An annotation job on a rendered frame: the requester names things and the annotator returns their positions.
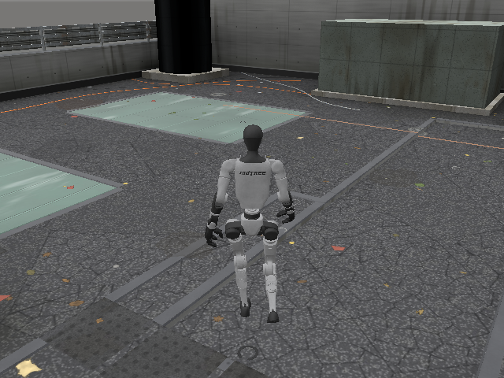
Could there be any right robot forearm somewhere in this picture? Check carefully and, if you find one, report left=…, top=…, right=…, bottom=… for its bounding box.
left=282, top=191, right=295, bottom=214

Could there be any right robot upper arm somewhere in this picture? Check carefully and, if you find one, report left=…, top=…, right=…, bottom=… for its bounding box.
left=269, top=159, right=290, bottom=202

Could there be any right robot hand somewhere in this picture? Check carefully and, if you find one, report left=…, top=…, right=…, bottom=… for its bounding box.
left=276, top=210, right=295, bottom=224

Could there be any robot left shin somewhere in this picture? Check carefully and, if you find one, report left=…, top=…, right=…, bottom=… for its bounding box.
left=234, top=256, right=248, bottom=307

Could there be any robot shin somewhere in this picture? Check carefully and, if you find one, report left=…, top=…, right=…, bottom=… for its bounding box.
left=234, top=256, right=248, bottom=307
left=265, top=263, right=277, bottom=313

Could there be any left robot upper arm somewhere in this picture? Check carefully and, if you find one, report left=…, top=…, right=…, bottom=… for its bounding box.
left=215, top=159, right=236, bottom=204

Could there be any left robot hand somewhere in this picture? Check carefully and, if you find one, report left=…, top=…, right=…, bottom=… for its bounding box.
left=205, top=226, right=223, bottom=247

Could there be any left robot forearm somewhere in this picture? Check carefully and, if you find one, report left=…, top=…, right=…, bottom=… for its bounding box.
left=207, top=192, right=223, bottom=229

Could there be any robot right shin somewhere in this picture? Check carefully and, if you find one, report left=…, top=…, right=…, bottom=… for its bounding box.
left=265, top=263, right=277, bottom=313

